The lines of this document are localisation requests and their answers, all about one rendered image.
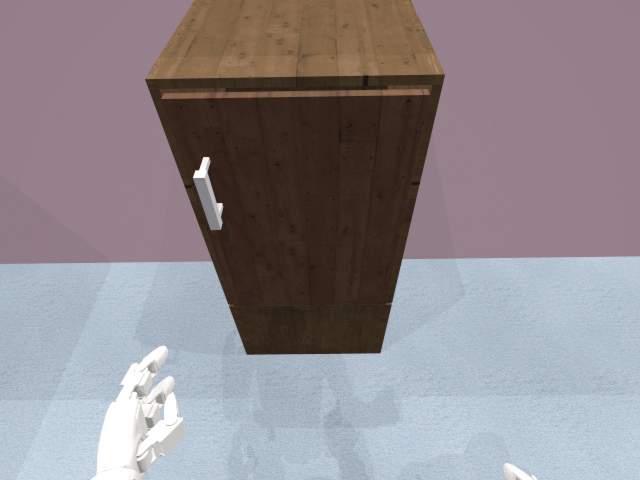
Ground robot left hand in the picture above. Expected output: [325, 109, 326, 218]
[96, 346, 186, 479]

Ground cupboard door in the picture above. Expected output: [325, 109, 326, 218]
[161, 89, 430, 306]

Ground handle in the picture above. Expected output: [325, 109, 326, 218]
[193, 157, 223, 230]

